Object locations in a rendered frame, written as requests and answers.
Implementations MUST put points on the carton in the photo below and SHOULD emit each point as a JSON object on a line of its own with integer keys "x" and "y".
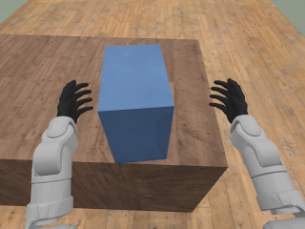
{"x": 135, "y": 103}

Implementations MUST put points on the pedestal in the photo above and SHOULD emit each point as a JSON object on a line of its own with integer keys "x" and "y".
{"x": 34, "y": 69}

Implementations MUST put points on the robot left hand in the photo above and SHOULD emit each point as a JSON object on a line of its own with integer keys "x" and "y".
{"x": 67, "y": 101}

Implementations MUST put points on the right robot forearm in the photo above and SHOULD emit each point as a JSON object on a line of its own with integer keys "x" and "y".
{"x": 274, "y": 188}

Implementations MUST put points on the robot right hand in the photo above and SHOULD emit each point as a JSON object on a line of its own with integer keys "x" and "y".
{"x": 235, "y": 104}

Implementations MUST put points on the left robot forearm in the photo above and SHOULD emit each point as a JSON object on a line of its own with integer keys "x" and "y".
{"x": 51, "y": 173}

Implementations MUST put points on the right robot upper arm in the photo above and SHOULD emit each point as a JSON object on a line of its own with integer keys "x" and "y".
{"x": 294, "y": 223}

